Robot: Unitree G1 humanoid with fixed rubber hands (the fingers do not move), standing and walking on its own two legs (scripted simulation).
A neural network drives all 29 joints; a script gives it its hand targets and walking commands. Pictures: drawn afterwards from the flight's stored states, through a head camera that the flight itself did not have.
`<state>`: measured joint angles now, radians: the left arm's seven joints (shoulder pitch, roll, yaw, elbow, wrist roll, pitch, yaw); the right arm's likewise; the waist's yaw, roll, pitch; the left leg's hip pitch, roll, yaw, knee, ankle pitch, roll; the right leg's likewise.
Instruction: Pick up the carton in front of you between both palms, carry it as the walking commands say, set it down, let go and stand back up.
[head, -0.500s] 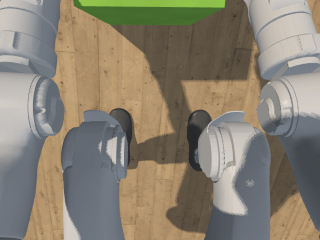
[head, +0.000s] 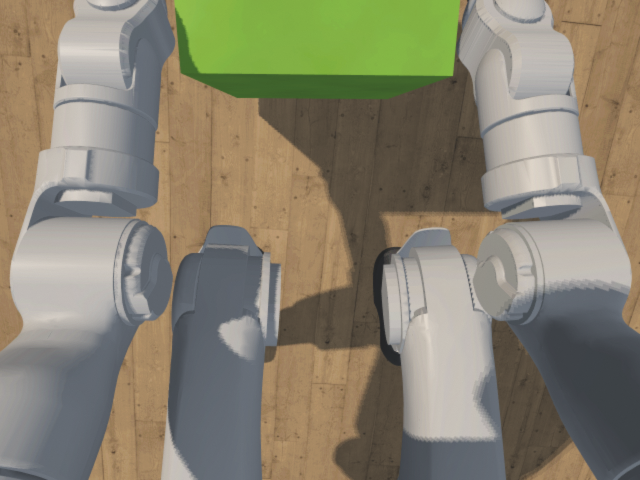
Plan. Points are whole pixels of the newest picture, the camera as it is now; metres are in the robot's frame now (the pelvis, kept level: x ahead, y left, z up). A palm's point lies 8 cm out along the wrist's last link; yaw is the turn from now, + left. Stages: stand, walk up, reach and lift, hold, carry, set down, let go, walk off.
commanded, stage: reach and lift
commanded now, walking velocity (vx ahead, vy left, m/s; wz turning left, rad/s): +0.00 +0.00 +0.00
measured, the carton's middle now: out of the picture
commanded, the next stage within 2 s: none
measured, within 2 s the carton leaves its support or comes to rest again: neither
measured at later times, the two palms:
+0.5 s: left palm out of the picture +0.49 +0.17 +0.05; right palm out of the picture +0.50 -0.13 +0.05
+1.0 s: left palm out of the picture +0.44 +0.16 +0.21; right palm out of the picture +0.45 -0.14 +0.21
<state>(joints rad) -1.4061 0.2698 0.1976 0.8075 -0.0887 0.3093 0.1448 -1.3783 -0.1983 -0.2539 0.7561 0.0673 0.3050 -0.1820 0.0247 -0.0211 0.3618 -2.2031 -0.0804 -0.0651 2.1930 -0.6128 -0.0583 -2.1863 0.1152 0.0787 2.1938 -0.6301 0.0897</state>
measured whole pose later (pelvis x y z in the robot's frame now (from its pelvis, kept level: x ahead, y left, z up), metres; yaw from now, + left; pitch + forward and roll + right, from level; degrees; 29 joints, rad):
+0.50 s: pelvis -0.02 +0.00 +0.11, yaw +1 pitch +44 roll -1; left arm -1.19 0.06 0.48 0.74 0.25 0.42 0.02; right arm -1.17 0.00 -0.53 0.70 -0.25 0.40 -0.06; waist 0.01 -0.02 -0.10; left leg -2.04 -0.11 -0.11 1.73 -0.45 -0.08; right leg -2.02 0.12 0.10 1.73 -0.47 0.09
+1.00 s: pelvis +0.03 +0.00 +0.25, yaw +1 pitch +33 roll +0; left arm -0.74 -0.06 0.41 0.65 0.22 0.38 0.04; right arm -0.72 0.09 -0.43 0.63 -0.21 0.36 -0.05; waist 0.01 -0.02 -0.23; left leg -1.44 -0.09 -0.12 1.32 -0.46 -0.05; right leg -1.43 0.10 0.13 1.32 -0.47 0.06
